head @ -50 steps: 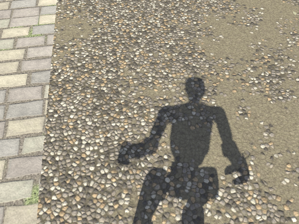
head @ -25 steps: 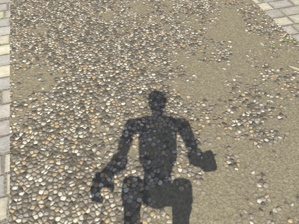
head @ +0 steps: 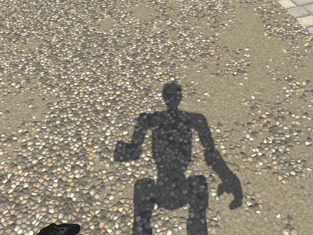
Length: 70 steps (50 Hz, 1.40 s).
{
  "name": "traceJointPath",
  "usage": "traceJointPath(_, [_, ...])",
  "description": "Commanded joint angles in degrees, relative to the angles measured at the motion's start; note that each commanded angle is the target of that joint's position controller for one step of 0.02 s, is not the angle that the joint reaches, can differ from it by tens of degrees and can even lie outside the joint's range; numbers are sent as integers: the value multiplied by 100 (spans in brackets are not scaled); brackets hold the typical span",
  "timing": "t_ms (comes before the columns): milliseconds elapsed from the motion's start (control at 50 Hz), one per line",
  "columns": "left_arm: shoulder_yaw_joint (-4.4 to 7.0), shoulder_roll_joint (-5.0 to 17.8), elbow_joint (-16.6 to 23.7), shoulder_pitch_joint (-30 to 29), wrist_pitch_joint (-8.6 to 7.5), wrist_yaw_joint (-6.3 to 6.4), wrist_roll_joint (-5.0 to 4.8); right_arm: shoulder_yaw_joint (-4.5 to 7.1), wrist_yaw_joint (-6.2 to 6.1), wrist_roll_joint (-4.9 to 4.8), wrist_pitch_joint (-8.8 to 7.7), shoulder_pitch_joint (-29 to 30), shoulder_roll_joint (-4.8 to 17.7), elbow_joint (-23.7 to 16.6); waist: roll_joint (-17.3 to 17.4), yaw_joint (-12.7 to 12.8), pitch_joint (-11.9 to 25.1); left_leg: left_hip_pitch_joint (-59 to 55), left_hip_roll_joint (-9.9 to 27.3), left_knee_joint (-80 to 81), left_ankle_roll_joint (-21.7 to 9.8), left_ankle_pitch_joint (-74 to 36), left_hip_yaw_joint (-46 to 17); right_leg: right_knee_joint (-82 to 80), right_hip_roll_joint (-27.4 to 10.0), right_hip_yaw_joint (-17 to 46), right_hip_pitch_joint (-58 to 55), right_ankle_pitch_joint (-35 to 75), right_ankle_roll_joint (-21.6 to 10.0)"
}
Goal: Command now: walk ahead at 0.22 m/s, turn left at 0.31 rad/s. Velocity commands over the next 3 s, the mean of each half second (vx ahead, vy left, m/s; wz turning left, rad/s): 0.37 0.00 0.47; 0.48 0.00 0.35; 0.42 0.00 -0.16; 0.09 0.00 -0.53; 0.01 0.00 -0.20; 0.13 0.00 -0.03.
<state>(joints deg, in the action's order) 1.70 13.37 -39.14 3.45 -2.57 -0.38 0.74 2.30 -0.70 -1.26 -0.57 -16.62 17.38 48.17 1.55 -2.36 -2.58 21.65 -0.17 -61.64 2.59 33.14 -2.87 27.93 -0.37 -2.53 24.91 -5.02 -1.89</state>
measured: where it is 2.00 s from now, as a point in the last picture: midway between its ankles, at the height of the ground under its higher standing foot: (92, 167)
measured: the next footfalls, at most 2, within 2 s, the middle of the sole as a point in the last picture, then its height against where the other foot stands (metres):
left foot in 0.30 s outside the picture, level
right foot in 0.76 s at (159, 230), level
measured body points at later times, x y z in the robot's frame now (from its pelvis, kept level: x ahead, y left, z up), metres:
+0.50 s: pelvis +0.12 +0.06 +0.02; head +0.13 +0.11 +0.47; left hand +0.26 +0.37 -0.08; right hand +0.17 -0.21 -0.08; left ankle +0.06 +0.13 -0.73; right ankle +0.26 -0.09 -0.66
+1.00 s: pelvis +0.40 +0.11 +0.02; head +0.43 +0.12 +0.46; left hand +0.32 +0.37 -0.11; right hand +0.65 -0.08 -0.09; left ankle +0.38 +0.26 -0.66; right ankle +0.43 +0.01 -0.73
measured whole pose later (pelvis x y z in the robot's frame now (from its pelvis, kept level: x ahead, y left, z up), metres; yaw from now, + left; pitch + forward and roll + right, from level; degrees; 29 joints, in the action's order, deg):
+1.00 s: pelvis +0.40 +0.11 +0.02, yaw +26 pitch +1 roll -2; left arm 3.7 14.8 -52.6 16.6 -5.5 -1.4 -0.2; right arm 3.8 -0.8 -0.6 -3.8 -12.2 16.7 42.5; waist 2.7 2.5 -1.6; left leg 34.3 5.4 -57.7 -0.7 16.2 -2.6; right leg 17.0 3.8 -1.7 8.4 -10.2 -2.8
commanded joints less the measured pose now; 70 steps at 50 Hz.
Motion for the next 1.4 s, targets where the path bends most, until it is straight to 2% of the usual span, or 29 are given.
traceJointPath(20, [325, 981, 40, 264, 47, 57, -10, 203, -127, 14, 259, -474, 522, -310, -1161, 86, 780, 718, 424, -268, 146, -540, 136, -1638, -1511, 1485, -965, -1349, -1061])
traceJointPath(140, [456, 1145, -151, -14, -172, 126, -104, 209, -49, 103, 149, -187, 303, -422, -911, 11, 712, 56, 615, 1233, -271, -1486, 328, -2091, -1573, 660, -641, -1752, -960])
traceJointPath(240, [527, 1309, -254, -48, -34, 73, -262, 289, 93, 42, 140, -331, 397, -321, -708, -170, 575, -588, 474, 2388, -591, -1637, 758, -1860, -1716, 399, -727, -2609, -725])
traceJointPath(280, [457, 1022, -255, -206, 45, 71, -262, 359, 87, 53, 152, -1028, 416, 44, -257, -433, 379, -1292, 178, 2982, -852, -1380, 911, -902, -1305, -47, -239, -3059, -411])
traceJointPath(300, [359, 643, -225, -243, 77, 42, -195, 437, 31, 57, 128, -1516, 662, 196, 756, -506, 189, -1549, 710, 3866, -1179, -362, -179, 765, -787, -606, 333, -3105, -103])
traceJointPath(320, [264, 343, -57, -291, 37, -17, -126, 492, -6, 44, 43, -1535, 1225, -18, 1701, -326, -229, -1914, 1784, 4839, -1886, 955, -2725, 2693, -26, -539, 2042, -3003, 270])
traceJointPath(340, [316, 634, 131, -658, -116, -49, -247, 490, 55, 182, -135, -1221, 1299, -228, 1347, -356, -352, -1771, 2119, 5700, -2257, 1776, -4030, 3145, 53, 409, 2725, -2625, 95])
traceJointPath(360, [390, 962, 101, -617, -254, -71, -331, 439, 51, 200, -282, -765, 1119, -383, 1050, -130, -506, -1749, 2088, 5683, -2065, 1234, -3695, 3129, -203, 635, 2854, -1967, -19])
traceJointPath(380, [438, 1082, -28, -489, -326, -65, -246, 384, 39, 131, -345, -574, 913, -430, 802, 3, -393, -1854, 1883, 5435, -1819, 349, -3113, 2934, -314, 633, 2722, -1383, -22])
traceJointPath(420, [444, 986, -151, -561, -385, -39, -36, 314, -16, 51, -331, -639, 693, -431, 517, -1, -91, -1968, 1494, 5303, -1516, -874, -2270, 2319, -330, 610, 2251, -659, 106])
traceJointPath(520, [339, 574, -115, -983, -367, -114, -117, 328, -148, 59, -324, -1080, 659, -372, 478, -117, 91, -1950, 1040, 5136, -1326, -2520, -1357, 976, 28, 495, 1491, 540, 363])
traceJointPath(640, [248, 529, 186, -1664, -435, -240, -181, 392, -177, -22, -221, -1372, 671, -264, 618, -370, -166, -1929, 1114, 4804, -1323, -2729, -1519, 39, 104, 494, 1090, 681, 386])
traceJointPath(720, [338, 825, 6, -987, -516, -250, -158, 417, -183, 10, -159, -1165, 683, -247, 888, -23, 5, -2087, 1232, 4269, -1141, -4164, -1509, -186, 162, 293, 25, 335, 86])
traceJointPath(740, [432, 1003, -184, -379, -523, -206, -118, 397, -171, 23, -151, -1078, 636, -281, 825, 272, 379, -2064, 987, 3610, -1012, -5119, -1292, -329, 253, 164, -803, 326, -94])
traceJointPath(760, [514, 1235, -380, 551, -524, -169, -59, 341, -145, 86, -153, -935, 537, -387, 667, 701, 1125, -1475, 730, 2452, -840, -5127, -1097, -63, -175, 521, -2281, 349, -399])
traceJointPath(780, [624, 1680, -540, 1552, -490, -129, 34, 212, -128, 131, -202, -1372, 106, -500, -588, 793, 2194, 323, 59, 391, -473, -3253, -708, 53, -1481, 2484, -4535, -163, -1108])
traceJointPath(800, [595, 1557, -805, 1860, -444, -207, -74, 138, -111, -52, -298, -1868, -65, -426, -2132, 628, 2587, 1587, -434, -1021, -316, -78, -755, -958, -2250, 4746, -5149, -1395, -1667])
traceJointPath(820, [467, 1120, -761, 1445, -425, -203, -184, 256, -102, -177, -355, -1381, 469, -431, -1422, 675, 1557, 2170, -77, -1520, -367, -285, -911, -1219, -2072, 4376, -4425, -2035, -1444])
traceJointPath(860, [359, 811, -704, 828, -367, -151, -100, 272, -80, -61, -423, -292, 560, -655, -437, 539, 460, 1985, 386, -1106, -443, -1109, -525, -1394, -1596, 2796, -2759, -1019, -1165])
traceJointPath(900, [286, 646, -740, 635, -380, -131, 3, 295, -44, 39, -401, -214, 426, -688, -590, 261, 317, 1503, 668, -556, -453, -1446, -429, -1626, -1288, 2159, -2021, -237, -1107])
traceJointPath(1040, [355, 1082, -984, 976, -360, -29, -174, 72, 78, 107, -425, 897, 10, -1061, -495, 420, -10, 1282, 695, 1914, -258, -2969, 99, -2125, -987, 931, -1511, 804, -1064])
traceJointPath(1160, [355, 1264, -1299, 1705, -212, -14, -268, 84, 227, 23, -459, 1829, 217, -1398, -473, 643, -132, 949, 396, 3089, -416, -3348, 172, -1766, -1299, 912, -2267, 983, -822])
traceJointPath(1200, [371, 1368, -1335, 1709, -130, 7, -259, 171, 240, 37, -483, 1528, 405, -1367, -537, 356, 42, 359, 233, 3320, -539, -2991, 244, -1225, -1336, 976, -2455, 1744, -700])
traceJointPath(1240, [271, 1179, -1226, 1597, -105, 19, -173, 423, 161, 105, -486, -55, 905, -960, -396, -448, 1086, -2094, 412, 3293, -874, -3081, 118, 739, -819, 650, -1606, 2093, -379])
traceJointPath(1260, [82, 560, -1040, 2027, -178, 0, -83, 561, 96, 253, -444, -841, 1495, -880, 757, -493, 2138, -4372, 1984, 3253, -1536, -2731, -1886, 2986, -88, 241, 376, -79, 20])
traceJointPath(1280, [39, 516, -1115, 2235, -264, -14, -204, 495, 121, 193, -402, -1017, 1236, -791, 1512, -472, 2776, -4671, 2590, 4115, -1964, -1865, -3687, 4136, 241, 756, 1258, -2832, 80])
traceJointPath(1300, [219, 1127, -1069, 1811, -279, -11, -358, 359, 120, 188, -398, -600, 847, -847, 905, -465, 1795, -3882, 2391, 4265, -1722, -2089, -3029, 4589, -40, 981, 1683, -2670, 64])
traceJointPath(1340, [253, 1045, -992, 1369, -201, 54, -297, 223, 138, 214, -444, 273, 453, -901, 416, -68, 768, -2331, 1933, 4387, -1472, -4154, -1368, 4251, -426, 757, 1391, -2011, 153])
traceJointPath(1400, [290, 719, -1049, 1646, 122, 110, -228, 220, 156, 265, -558, 891, 315, -860, 458, 411, 489, -1122, 1626, 4729, -1409, -5425, -190, 3816, -547, 627, 511, -1573, 333])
